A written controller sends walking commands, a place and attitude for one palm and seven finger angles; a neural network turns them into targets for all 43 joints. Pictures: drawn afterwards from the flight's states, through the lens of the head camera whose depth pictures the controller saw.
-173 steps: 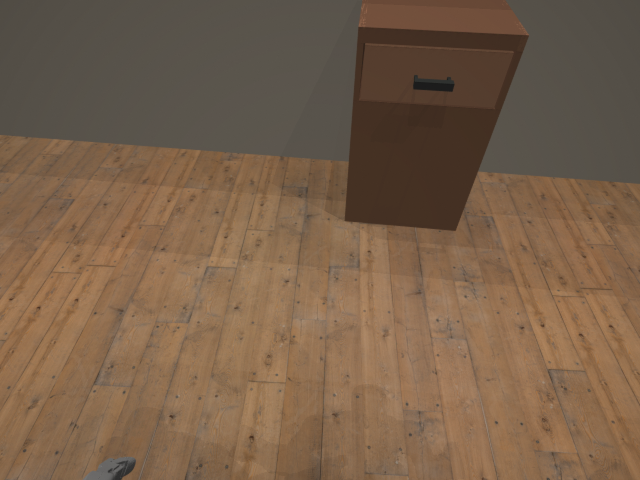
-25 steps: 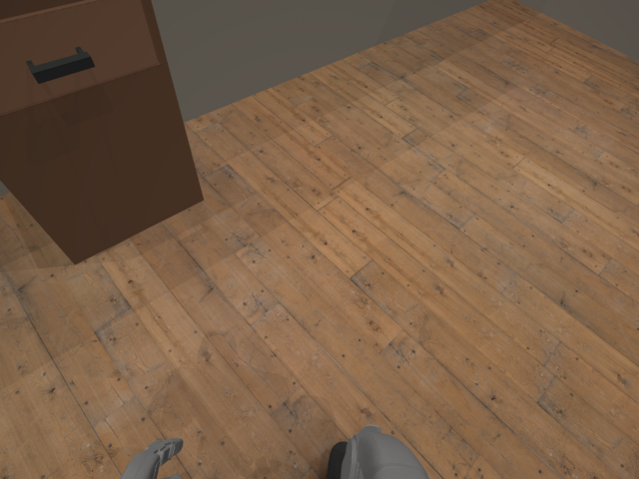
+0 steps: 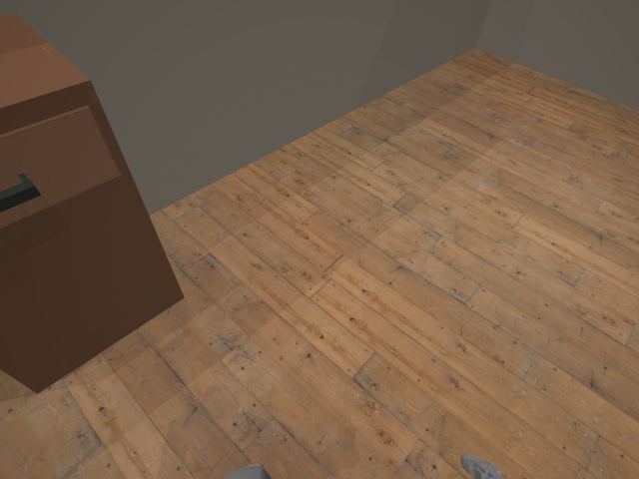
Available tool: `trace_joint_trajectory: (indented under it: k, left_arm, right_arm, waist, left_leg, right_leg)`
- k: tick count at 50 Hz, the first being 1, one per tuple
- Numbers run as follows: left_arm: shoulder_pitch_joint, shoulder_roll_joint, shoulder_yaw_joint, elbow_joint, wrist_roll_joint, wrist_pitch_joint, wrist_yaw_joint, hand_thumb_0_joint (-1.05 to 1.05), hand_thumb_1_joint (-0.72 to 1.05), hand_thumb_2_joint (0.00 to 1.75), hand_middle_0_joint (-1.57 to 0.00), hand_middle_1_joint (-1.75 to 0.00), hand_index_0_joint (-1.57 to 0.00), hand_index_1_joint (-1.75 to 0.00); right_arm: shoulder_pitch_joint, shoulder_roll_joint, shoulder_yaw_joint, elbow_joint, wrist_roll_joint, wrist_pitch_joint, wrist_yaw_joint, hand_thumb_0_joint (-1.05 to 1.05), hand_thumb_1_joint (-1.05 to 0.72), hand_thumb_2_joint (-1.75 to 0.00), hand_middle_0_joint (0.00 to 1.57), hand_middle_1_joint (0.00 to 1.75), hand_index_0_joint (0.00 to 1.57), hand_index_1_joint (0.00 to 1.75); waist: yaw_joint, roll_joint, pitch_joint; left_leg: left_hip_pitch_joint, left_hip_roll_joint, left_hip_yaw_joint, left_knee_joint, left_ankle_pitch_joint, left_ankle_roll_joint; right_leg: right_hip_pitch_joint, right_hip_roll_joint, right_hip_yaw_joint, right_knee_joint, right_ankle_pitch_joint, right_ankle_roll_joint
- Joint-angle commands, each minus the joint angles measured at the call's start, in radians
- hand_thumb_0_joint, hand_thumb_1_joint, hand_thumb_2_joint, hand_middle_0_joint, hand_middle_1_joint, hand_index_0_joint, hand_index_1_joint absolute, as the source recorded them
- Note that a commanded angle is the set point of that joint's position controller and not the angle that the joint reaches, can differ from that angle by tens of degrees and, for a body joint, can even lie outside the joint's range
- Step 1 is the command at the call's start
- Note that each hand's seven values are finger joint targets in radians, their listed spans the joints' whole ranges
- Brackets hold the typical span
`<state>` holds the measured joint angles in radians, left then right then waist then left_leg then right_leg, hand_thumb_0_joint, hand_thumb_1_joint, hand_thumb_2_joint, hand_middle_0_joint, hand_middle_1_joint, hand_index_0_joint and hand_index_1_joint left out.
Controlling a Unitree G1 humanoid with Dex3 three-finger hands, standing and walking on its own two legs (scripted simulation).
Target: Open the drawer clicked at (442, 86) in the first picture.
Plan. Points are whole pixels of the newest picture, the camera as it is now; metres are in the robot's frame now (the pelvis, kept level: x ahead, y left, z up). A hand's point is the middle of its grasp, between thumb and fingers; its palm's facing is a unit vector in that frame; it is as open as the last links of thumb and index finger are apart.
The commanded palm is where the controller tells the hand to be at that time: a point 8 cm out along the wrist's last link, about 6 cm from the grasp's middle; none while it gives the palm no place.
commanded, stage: walk to a spot facing it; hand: left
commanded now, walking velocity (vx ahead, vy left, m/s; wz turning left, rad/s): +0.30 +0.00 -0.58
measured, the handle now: out of the picture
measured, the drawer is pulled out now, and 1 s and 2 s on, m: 0.00 0.00 0.00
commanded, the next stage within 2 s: turn to face it in 0.26 s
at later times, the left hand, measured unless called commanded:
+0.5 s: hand (275, 364) +0.32 +0.11 -0.16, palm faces -0.26 -0.93 -0.26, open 7.4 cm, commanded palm none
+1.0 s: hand (241, 396) +0.26 +0.15 -0.18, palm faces +0.07 -0.98 -0.19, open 7.4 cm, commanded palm none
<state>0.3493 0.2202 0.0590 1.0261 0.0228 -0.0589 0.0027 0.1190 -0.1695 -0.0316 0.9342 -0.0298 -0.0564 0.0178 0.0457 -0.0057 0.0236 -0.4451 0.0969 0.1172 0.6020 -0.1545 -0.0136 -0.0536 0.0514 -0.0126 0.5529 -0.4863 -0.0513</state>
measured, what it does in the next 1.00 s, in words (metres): walks ahead: right foot, then left foot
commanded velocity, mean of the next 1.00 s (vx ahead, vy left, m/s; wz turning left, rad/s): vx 0.03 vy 0.00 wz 0.20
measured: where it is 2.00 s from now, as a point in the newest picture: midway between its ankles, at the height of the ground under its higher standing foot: outside the picture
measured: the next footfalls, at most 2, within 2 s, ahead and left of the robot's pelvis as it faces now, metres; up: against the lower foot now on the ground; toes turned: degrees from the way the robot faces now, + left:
right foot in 0.44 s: +0.27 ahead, -0.17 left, +0.00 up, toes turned -24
left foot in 0.90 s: +0.27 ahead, +0.05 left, +0.00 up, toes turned +10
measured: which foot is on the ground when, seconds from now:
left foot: down 0.00-0.44, up 0.46-0.88, down 0.90-1.00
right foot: down 0.00-0.00, up 0.02-0.42, down 0.44-0.92, up 0.94-1.00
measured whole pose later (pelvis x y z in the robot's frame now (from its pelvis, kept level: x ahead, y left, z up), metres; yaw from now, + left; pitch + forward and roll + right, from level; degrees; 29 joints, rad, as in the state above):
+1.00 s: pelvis +0.19 -0.04 +0.00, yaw +2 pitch -1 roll -2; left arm 0.17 0.23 0.08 0.96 0.03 0.07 0.02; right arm 0.22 -0.17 -0.06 0.94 -0.03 0.02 0.00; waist -0.02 -0.05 0.07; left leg -0.37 0.06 0.13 0.69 -0.31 0.06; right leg -0.46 -0.12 -0.20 0.99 -0.48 0.04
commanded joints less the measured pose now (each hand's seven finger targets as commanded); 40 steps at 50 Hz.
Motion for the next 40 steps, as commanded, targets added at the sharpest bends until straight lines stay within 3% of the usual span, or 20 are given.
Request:
trace_joint_trajectory:
  k: [1,2,4,6,8,13,14,18,19,20,21,22,23,24,25,26,28,30,33,40]
  left_arm:
    - [0.009,0.067,0.016,-0.089,-0.023,-0.023,-0.008,0.00,0.90,0.90,-0.20,-0.30,-0.20,-0.30]
    - [-0.038,0.096,0.022,-0.093,-0.016,-0.014,-0.006,0.00,0.90,0.90,-0.20,-0.30,-0.20,-0.30]
    - [-0.113,0.067,0.033,-0.098,-0.003,0.001,-0.024,0.00,0.90,0.90,-0.20,-0.30,-0.20,-0.30]
    - [-0.051,0.027,0.032,-0.083,0.005,0.035,-0.033,0.00,0.90,0.90,-0.20,-0.30,-0.20,-0.30]
    - [-0.020,0.003,0.036,-0.078,0.006,0.060,-0.037,0.00,0.90,0.90,-0.20,-0.30,-0.20,-0.30]
    - [-0.088,-0.017,0.041,-0.118,0.003,0.088,-0.046,0.00,0.90,0.90,-0.20,-0.30,-0.20,-0.30]
    - [-0.115,-0.018,0.039,-0.127,0.001,0.088,-0.047,0.00,0.90,0.90,-0.20,-0.30,-0.20,-0.30]
    - [-0.152,-0.008,0.038,-0.141,0.004,0.072,-0.042,0.00,0.90,0.90,-0.20,-0.30,-0.20,-0.30]
    - [-0.117,-0.009,0.035,-0.131,0.006,0.062,-0.036,0.00,0.90,0.90,-0.20,-0.30,-0.20,-0.30]
    - [-0.037,0.009,0.033,-0.103,0.009,0.049,-0.028,0.00,0.90,0.90,-0.20,-0.30,-0.20,-0.30]
    - [0.060,0.057,0.039,-0.064,0.014,0.031,-0.017,0.00,0.90,0.90,-0.20,-0.30,-0.20,-0.30]
    - [0.120,0.166,0.056,-0.043,0.023,0.009,-0.001,0.00,0.90,0.90,-0.20,-0.30,-0.20,-0.30]
    - [0.149,0.210,0.054,-0.031,-0.003,0.005,0.003,0.00,0.90,0.90,-0.20,-0.30,-0.20,-0.30]
    - [0.077,0.187,0.041,-0.040,-0.009,0.010,0.011,0.00,0.90,0.90,-0.20,-0.30,-0.20,-0.30]
    - [-0.007,0.172,0.040,-0.062,-0.002,0.010,0.019,0.00,0.90,0.90,-0.20,-0.30,-0.20,-0.30]
    - [-0.060,0.142,0.031,-0.074,-0.002,0.017,0.022,0.00,0.90,0.90,-0.20,-0.30,-0.20,-0.30]
    - [-0.148,0.097,0.017,-0.089,-0.002,0.026,0.033,0.00,0.90,0.90,-0.20,-0.30,-0.20,-0.30]
    - [-0.181,0.090,0.010,-0.099,-0.002,0.032,0.034,0.00,0.90,0.90,-0.20,-0.30,-0.20,-0.30]
    - [-0.180,0.089,0.012,-0.099,-0.001,0.040,0.039,0.00,0.90,0.90,-0.20,-0.30,-0.20,-0.30]
    - [-0.166,0.115,0.035,-0.118,0.008,0.059,0.043,0.00,0.90,0.90,-0.20,-0.30,-0.20,-0.30]
  right_arm:
    - [0.438,-0.303,-0.076,0.052,-0.012,-0.019,-0.030,0.00,-0.90,-0.90,0.20,0.30,0.20,0.30]
    - [0.361,-0.259,-0.066,0.036,-0.003,-0.015,-0.030,0.00,-0.90,-0.90,0.20,0.30,0.20,0.30]
    - [0.237,-0.161,-0.041,0.014,-0.001,-0.026,-0.034,0.00,-0.90,-0.90,0.20,0.30,0.20,0.30]
    - [0.178,-0.116,-0.030,0.013,0.000,-0.030,-0.037,0.00,-0.90,-0.90,0.20,0.30,0.20,0.30]
    - [0.159,-0.114,-0.033,0.016,0.005,-0.033,-0.041,0.00,-0.90,-0.90,0.20,0.30,0.20,0.30]
    - [0.157,-0.131,-0.044,0.021,0.009,-0.017,-0.043,0.00,-0.90,-0.90,0.20,0.30,0.20,0.30]
    - [0.161,-0.140,-0.050,0.021,0.007,-0.012,-0.042,0.00,-0.90,-0.90,0.20,0.30,0.20,0.30]
    - [0.188,-0.176,-0.069,0.029,0.003,0.008,-0.039,0.00,-0.90,-0.90,0.20,0.30,0.20,0.30]
    - [0.185,-0.178,-0.068,0.034,0.002,0.010,-0.040,0.00,-0.90,-0.90,0.20,0.30,0.20,0.30]
    - [0.193,-0.180,-0.065,0.042,0.003,0.014,-0.037,0.00,-0.90,-0.90,0.20,0.30,0.20,0.30]
    - [0.216,-0.160,-0.056,0.052,0.006,0.015,-0.031,0.00,-0.90,-0.90,0.20,0.30,0.20,0.30]
    - [0.275,-0.077,-0.037,0.047,0.018,0.017,-0.024,0.00,-0.90,-0.90,0.20,0.30,0.20,0.30]
    - [0.295,-0.058,-0.026,0.035,0.028,0.029,-0.033,0.00,-0.90,-0.90,0.20,0.30,0.20,0.30]
    - [0.283,-0.054,-0.023,0.045,0.032,0.045,-0.042,0.00,-0.90,-0.90,0.20,0.30,0.20,0.30]
    - [0.289,-0.043,-0.016,0.050,0.028,0.050,-0.039,0.00,-0.90,-0.90,0.20,0.30,0.20,0.30]
    - [0.267,-0.064,-0.022,0.063,0.024,0.054,-0.040,0.00,-0.90,-0.90,0.20,0.30,0.20,0.30]
    - [0.248,-0.068,-0.024,0.080,0.018,0.067,-0.037,0.00,-0.90,-0.90,0.20,0.30,0.20,0.30]
    - [0.259,-0.050,-0.024,0.085,0.016,0.085,-0.033,0.00,-0.90,-0.90,0.20,0.30,0.20,0.30]
    - [0.245,-0.039,-0.027,0.073,0.014,0.098,-0.024,0.00,-0.90,-0.90,0.20,0.30,0.20,0.30]
    - [0.148,-0.036,-0.040,0.000,0.012,0.094,-0.007,0.00,-0.90,-0.90,0.20,0.30,0.20,0.30]
  waist:
    - [-0.176,0.296,-0.279]
    - [-0.156,0.214,-0.187]
    - [-0.114,0.127,0.005]
    - [-0.051,0.126,0.052]
    - [-0.020,0.145,0.045]
    - [-0.021,0.184,0.085]
    - [-0.033,0.191,0.091]
    - [-0.060,0.175,0.054]
    - [-0.044,0.157,0.021]
    - [-0.011,0.116,-0.038]
    - [0.032,0.008,-0.114]
    - [0.042,-0.271,-0.222]
    - [0.029,-0.292,-0.333]
    - [0.006,-0.190,-0.285]
    - [-0.012,-0.264,-0.266]
    - [-0.018,-0.207,-0.213]
    - [-0.049,-0.124,-0.120]
    - [-0.067,-0.096,-0.075]
    - [-0.065,-0.091,-0.048]
    - [-0.034,-0.125,-0.024]
  left_leg:
    - [0.740,0.457,-0.546,-0.250,0.186,0.207]
    - [0.604,0.439,-0.485,-0.292,0.032,0.204]
    - [0.381,0.368,-0.319,-0.345,-0.002,0.143]
    - [0.243,0.305,-0.140,-0.369,-0.005,0.097]
    - [0.200,0.273,-0.016,-0.376,0.027,0.086]
    - [0.222,0.256,0.135,-0.372,0.151,0.099]
    - [0.227,0.254,0.160,-0.356,0.163,0.096]
    - [0.307,0.273,0.183,-0.219,0.255,0.086]
    - [0.315,0.271,0.174,-0.152,0.301,0.081]
    - [0.318,0.250,0.175,-0.037,0.347,0.060]
    - [0.273,0.193,0.184,0.134,0.275,0.023]
    - [0.024,0.069,0.171,0.402,-0.226,-0.018]
    - [0.024,0.006,0.017,0.538,-0.502,-0.025]
    - [0.050,0.030,-0.072,0.562,-0.487,-0.021]
    - [0.000,0.034,-0.090,0.588,-0.443,-0.022]
    - [-0.011,0.032,-0.106,0.622,-0.390,-0.024]
    - [-0.003,0.046,-0.102,0.607,-0.315,-0.030]
    - [0.007,0.036,-0.084,0.572,-0.279,-0.036]
    - [-0.002,0.027,-0.055,0.494,-0.261,-0.041]
    - [0.020,0.026,0.007,0.248,-0.286,-0.028]
  right_leg:
    - [-0.563,-0.004,0.012,0.756,-0.082,0.010]
    - [-0.592,-0.074,0.055,0.822,-0.047,0.007]
    - [-0.624,-0.139,0.046,0.816,0.096,0.026]
    - [-0.559,-0.159,0.022,0.768,0.162,0.042]
    - [-0.533,-0.171,-0.002,0.718,0.214,0.057]
    - [-0.552,-0.195,-0.058,0.461,0.304,0.095]
    - [-0.530,-0.188,-0.079,0.386,0.302,0.096]
    - [-0.424,-0.139,-0.121,0.189,0.297,0.078]
    - [-0.352,-0.122,-0.127,0.130,0.314,0.066]
    - [-0.227,-0.095,-0.149,0.048,0.359,0.058]
    - [-0.062,-0.112,-0.124,-0.042,0.518,0.055]
    - [0.170,-0.360,0.167,-0.058,0.879,-0.023]
    - [0.184,-0.491,0.276,-0.091,1.116,-0.118]
    - [0.089,-0.488,0.207,-0.147,0.987,-0.141]
    - [0.064,-0.471,0.204,-0.175,0.873,-0.128]
    - [0.009,-0.451,0.180,-0.188,0.793,-0.109]
    - [-0.117,-0.429,0.064,-0.206,0.723,-0.084]
    - [-0.183,-0.419,-0.014,-0.233,0.649,-0.075]
    - [-0.192,-0.423,-0.072,-0.263,0.534,-0.076]
    - [-0.169,-0.473,-0.116,-0.224,0.403,-0.084]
